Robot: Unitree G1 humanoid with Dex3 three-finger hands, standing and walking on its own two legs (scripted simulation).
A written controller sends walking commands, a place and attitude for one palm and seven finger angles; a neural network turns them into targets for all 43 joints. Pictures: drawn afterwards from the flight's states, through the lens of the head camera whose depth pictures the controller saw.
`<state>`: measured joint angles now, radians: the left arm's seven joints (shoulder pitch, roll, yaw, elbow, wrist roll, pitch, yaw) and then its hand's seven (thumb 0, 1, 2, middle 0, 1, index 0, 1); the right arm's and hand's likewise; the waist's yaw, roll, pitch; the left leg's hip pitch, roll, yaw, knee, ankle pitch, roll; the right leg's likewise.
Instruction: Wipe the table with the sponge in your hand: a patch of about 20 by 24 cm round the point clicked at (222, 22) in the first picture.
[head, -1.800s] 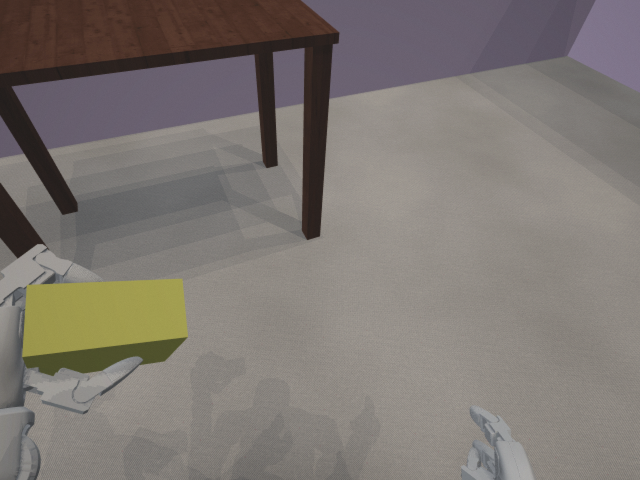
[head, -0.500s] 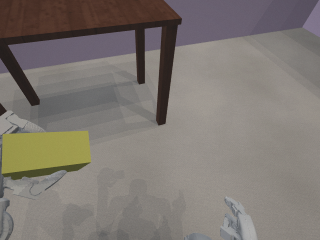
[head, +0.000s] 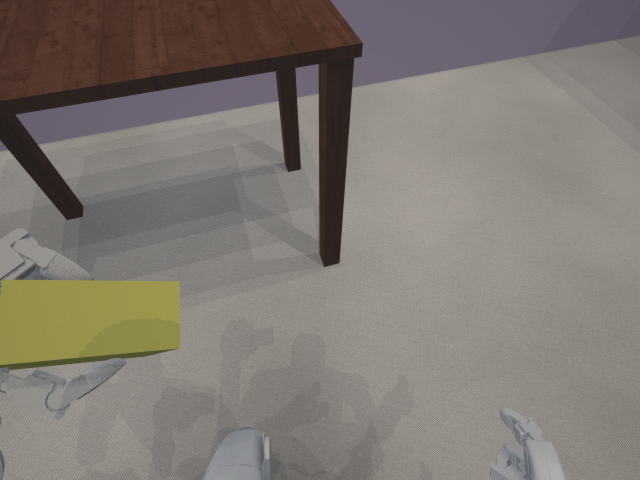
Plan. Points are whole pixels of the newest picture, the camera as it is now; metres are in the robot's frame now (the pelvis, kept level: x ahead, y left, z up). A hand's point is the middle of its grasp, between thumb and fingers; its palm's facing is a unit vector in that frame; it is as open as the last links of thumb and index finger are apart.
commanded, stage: walk to a spot facing it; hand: left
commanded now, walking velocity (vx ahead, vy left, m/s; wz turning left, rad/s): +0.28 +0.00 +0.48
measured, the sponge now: (114, 324) +0.23 +0.19 +0.15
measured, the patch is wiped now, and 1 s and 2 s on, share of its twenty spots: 0.00 0.00 0.00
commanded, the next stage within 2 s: turn to face it in 0.10 s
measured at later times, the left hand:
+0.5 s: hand (81, 214) +0.31 +0.23 +0.20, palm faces +0.48 -0.73 -0.50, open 10.0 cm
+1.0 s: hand (159, 196) +0.35 +0.18 +0.19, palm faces +0.36 -0.83 -0.43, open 10.0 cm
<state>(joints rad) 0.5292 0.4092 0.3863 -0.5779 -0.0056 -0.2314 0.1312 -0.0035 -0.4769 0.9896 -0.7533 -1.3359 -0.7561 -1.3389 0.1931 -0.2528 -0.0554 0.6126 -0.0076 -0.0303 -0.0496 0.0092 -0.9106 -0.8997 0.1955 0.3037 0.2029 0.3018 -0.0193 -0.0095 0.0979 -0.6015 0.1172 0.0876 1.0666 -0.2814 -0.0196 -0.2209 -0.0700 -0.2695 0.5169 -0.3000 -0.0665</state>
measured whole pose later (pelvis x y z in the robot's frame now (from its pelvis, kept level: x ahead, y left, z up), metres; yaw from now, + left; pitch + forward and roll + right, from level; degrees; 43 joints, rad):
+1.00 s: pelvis +0.14 -0.05 +0.00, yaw -3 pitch +0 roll +0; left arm 0.52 0.42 0.39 -0.54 -0.03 -0.24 0.16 0.00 -0.48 0.99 -0.75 -1.34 -0.76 -1.34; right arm 0.25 -0.24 -0.04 0.57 0.01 -0.04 -0.06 0.01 -0.91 -0.90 0.19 0.30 0.20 0.30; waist -0.01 -0.03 0.00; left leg -0.20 0.02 0.08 0.50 -0.30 0.01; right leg -0.36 0.07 -0.06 0.56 -0.29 -0.06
